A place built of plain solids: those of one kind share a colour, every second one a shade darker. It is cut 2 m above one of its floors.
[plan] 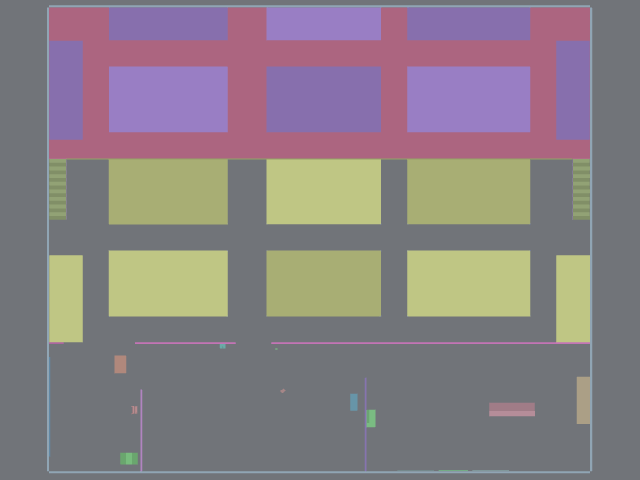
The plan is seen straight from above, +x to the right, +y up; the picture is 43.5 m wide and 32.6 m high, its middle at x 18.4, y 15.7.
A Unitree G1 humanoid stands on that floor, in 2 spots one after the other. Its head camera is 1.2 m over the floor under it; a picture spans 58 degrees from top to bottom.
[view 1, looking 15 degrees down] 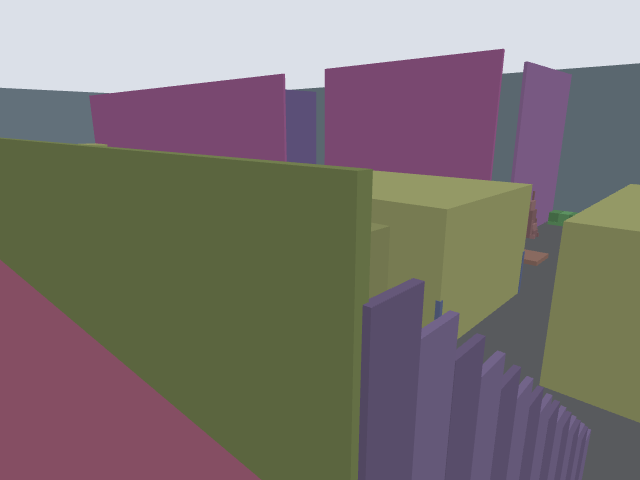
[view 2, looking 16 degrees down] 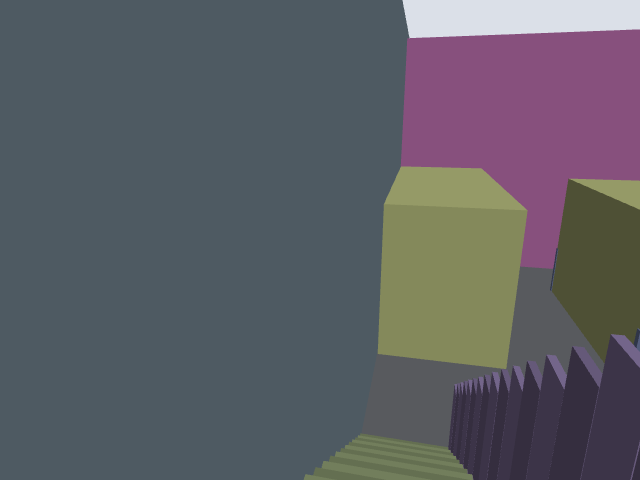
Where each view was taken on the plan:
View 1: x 0.58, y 22.00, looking -47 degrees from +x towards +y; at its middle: deck_rail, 1.09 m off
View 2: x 36.16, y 22.00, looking -77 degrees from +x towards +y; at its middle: wall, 2.71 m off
